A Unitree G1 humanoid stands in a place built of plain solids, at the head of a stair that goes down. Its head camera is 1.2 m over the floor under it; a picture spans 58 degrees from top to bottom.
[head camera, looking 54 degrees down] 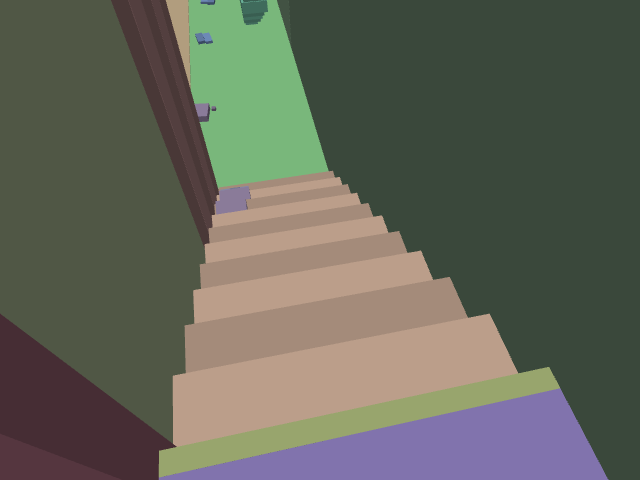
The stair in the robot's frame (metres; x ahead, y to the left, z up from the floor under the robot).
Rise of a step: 0.18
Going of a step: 0.26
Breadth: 1.09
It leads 12 degrees to the left of straight ahead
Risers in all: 11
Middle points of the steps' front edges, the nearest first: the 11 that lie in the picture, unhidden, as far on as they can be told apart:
0.32 -0.11 0.00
0.57 -0.06 -0.18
0.83 -0.01 -0.35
1.08 0.04 -0.53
1.34 0.10 -0.70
1.59 0.15 -0.88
1.85 0.20 -1.06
2.10 0.25 -1.23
2.36 0.31 -1.41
2.61 0.36 -1.59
2.87 0.41 -1.76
